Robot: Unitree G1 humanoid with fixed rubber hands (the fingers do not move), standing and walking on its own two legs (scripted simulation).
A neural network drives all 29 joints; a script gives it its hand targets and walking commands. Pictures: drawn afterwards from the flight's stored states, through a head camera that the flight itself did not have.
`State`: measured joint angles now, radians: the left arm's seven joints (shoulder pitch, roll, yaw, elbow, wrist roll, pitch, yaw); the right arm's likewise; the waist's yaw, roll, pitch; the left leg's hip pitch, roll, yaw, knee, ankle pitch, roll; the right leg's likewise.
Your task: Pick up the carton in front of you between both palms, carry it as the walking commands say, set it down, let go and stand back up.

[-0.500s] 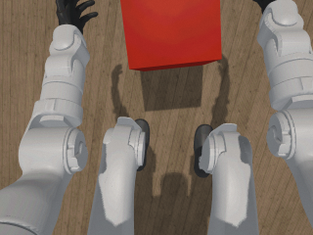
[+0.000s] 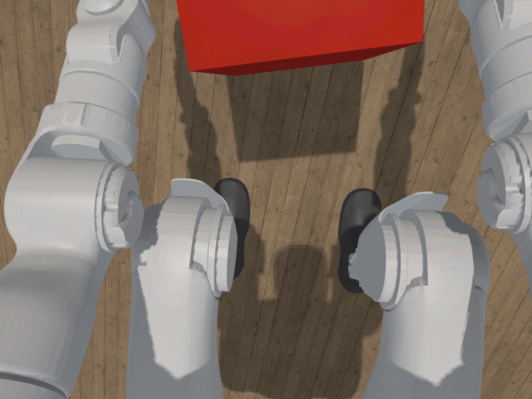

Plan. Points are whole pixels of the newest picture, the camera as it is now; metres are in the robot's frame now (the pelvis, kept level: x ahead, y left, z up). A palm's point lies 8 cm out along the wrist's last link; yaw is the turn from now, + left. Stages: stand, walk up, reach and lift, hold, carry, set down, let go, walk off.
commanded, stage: reach and lift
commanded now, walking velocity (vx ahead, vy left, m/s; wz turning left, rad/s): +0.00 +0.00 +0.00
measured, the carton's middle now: out of the picture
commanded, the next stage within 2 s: none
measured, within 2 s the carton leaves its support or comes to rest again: leaves its support in 0.62 s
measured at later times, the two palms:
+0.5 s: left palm out of the picture +0.53 +0.17 -0.17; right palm out of the picture +0.57 -0.13 -0.17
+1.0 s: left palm out of the picture +0.50 +0.15 -0.03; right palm out of the picture +0.52 -0.15 -0.02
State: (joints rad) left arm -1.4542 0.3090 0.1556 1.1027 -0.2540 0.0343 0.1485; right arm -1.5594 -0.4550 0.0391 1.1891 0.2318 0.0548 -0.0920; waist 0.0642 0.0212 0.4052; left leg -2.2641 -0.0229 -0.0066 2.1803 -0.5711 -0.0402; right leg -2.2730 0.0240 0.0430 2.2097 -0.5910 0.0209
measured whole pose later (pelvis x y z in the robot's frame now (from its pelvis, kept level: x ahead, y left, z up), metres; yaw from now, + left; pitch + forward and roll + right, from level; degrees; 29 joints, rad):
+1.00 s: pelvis +0.00 +0.00 +0.05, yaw -2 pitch +42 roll +1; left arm -1.11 0.03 0.48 0.73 0.10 0.33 0.10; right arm -1.22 -0.13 -0.34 0.88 -0.11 0.33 -0.07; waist 0.03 -0.01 -0.05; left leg -2.20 -0.04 -0.04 2.02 -0.55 -0.05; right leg -2.21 0.05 0.04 2.03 -0.55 0.02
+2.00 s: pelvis +0.06 +0.00 +0.30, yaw -2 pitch +25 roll +0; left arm -0.55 -0.13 0.41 0.55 0.22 0.39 0.01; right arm -0.57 0.11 -0.38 0.58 -0.22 0.38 -0.03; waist 0.02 -0.01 -0.21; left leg -1.14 -0.03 -0.05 1.13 -0.43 -0.02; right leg -1.15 0.03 0.05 1.14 -0.43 0.01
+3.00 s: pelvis +0.08 +0.00 +0.41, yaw -3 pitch -5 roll +0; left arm -0.34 -0.17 0.32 0.36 0.30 0.62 -0.03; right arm -0.34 0.17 -0.33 0.37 -0.31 0.61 0.03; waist 0.00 0.00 0.03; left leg -0.14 -0.01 -0.05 0.42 -0.20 -0.01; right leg -0.14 0.01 0.07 0.43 -0.21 0.01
